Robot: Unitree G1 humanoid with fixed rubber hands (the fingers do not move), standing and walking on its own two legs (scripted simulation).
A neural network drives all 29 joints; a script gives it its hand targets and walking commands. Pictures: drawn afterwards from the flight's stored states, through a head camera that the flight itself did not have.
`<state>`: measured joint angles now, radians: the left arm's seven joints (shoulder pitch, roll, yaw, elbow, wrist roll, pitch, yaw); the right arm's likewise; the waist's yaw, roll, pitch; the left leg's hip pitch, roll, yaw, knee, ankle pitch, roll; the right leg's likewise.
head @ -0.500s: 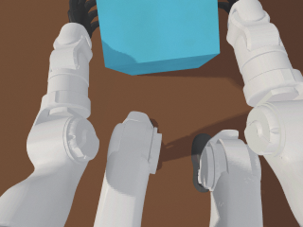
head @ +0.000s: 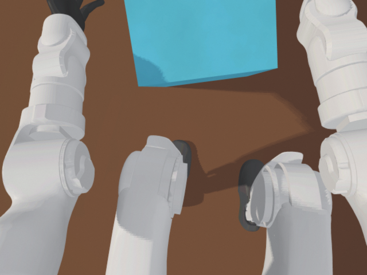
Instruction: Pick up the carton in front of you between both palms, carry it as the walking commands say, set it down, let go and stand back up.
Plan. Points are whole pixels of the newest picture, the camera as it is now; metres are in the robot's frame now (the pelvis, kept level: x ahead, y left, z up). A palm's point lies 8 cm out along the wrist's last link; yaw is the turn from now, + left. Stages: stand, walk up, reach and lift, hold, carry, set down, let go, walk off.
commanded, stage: set down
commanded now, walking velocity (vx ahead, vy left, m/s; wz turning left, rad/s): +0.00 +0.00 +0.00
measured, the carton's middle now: (200, 27) +0.53 +0.08 -0.25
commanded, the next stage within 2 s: let go in 0.90 s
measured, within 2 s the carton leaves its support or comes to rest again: neither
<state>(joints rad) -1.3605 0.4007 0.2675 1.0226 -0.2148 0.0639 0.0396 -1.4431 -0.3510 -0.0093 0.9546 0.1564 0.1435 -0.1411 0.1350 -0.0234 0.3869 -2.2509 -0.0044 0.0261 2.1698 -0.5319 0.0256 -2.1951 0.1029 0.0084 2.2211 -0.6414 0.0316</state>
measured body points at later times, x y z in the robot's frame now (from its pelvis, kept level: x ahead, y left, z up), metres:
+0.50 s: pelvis +0.01 +0.00 +0.12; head +0.34 +0.03 +0.42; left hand +0.51 +0.30 +0.01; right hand +0.60 -0.08 +0.01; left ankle +0.12 +0.11 -0.34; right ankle +0.10 -0.11 -0.34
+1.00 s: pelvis +0.04 +0.00 +0.26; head +0.34 +0.04 +0.60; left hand +0.50 +0.30 +0.16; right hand +0.59 -0.09 +0.16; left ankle +0.12 +0.11 -0.34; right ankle +0.10 -0.12 -0.34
